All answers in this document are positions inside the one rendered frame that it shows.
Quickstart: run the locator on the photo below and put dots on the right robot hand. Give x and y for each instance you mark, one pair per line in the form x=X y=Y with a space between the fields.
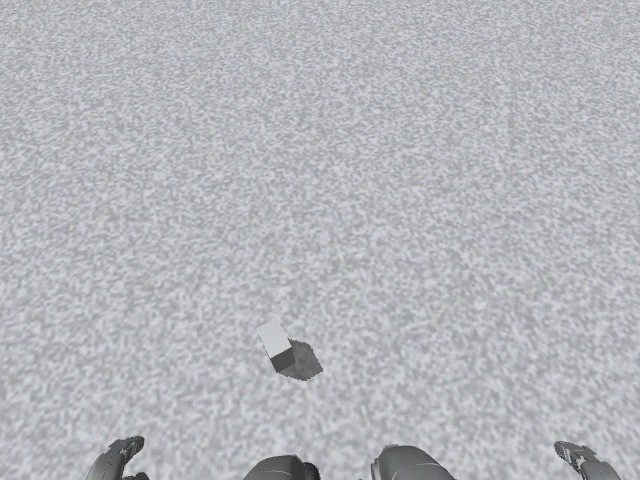
x=585 y=462

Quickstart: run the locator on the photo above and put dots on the left robot foot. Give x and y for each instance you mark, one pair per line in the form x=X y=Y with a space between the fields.
x=312 y=467

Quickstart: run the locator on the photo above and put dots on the carton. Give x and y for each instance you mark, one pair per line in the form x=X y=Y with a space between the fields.
x=276 y=345

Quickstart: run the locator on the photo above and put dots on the left robot hand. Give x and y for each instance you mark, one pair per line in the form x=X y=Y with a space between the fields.
x=110 y=466

